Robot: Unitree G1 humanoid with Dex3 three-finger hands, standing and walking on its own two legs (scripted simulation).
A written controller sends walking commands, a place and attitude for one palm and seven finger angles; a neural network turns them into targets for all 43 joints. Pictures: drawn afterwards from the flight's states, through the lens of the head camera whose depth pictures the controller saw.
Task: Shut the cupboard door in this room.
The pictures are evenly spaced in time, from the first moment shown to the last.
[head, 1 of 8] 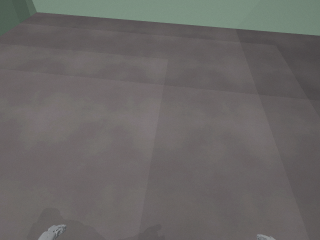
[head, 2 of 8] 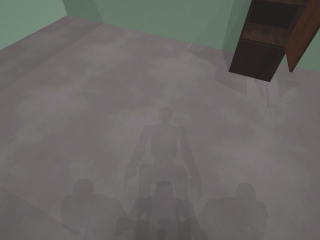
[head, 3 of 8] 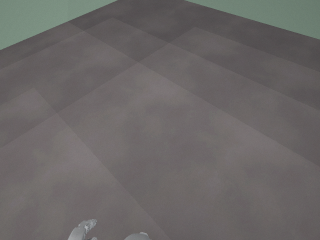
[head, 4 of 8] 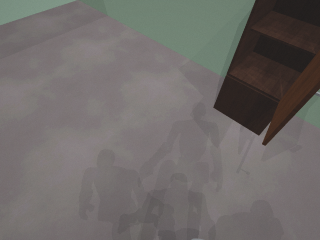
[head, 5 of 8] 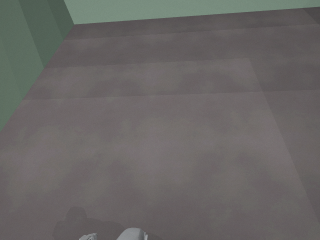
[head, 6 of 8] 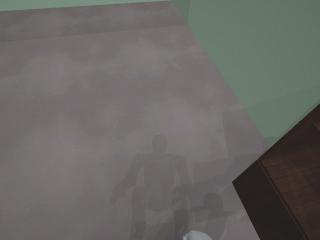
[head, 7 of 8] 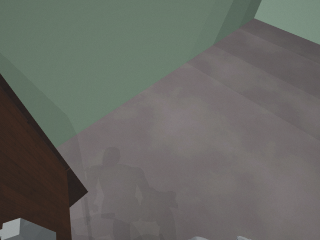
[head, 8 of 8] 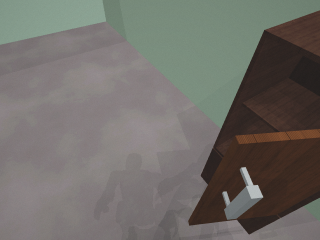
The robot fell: no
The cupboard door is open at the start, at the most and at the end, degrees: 97 100 63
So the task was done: no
